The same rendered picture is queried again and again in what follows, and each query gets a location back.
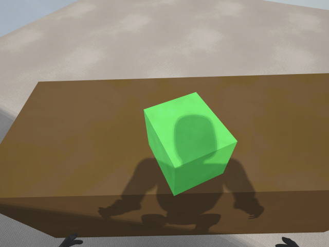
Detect pedestal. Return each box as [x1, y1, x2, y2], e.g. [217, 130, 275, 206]
[0, 73, 329, 238]

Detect robot left hand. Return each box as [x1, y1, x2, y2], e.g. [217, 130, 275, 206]
[59, 233, 83, 247]

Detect carton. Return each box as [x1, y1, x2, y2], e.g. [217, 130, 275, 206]
[144, 92, 237, 196]

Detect robot right hand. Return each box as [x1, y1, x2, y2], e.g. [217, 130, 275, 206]
[276, 237, 299, 247]

